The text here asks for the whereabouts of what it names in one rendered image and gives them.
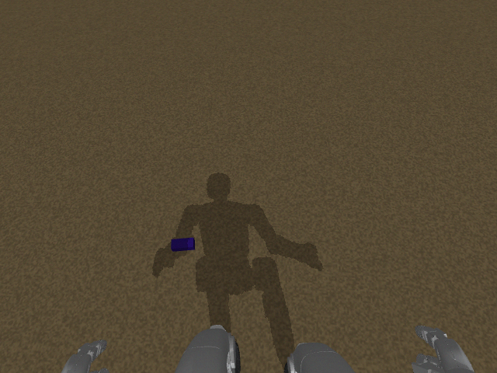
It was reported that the right robot hand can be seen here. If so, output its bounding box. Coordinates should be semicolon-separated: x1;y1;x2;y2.
412;326;474;373

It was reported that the small box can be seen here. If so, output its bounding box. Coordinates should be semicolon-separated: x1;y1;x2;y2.
171;238;195;252

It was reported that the left robot hand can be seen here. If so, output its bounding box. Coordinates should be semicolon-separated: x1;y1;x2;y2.
61;340;109;373

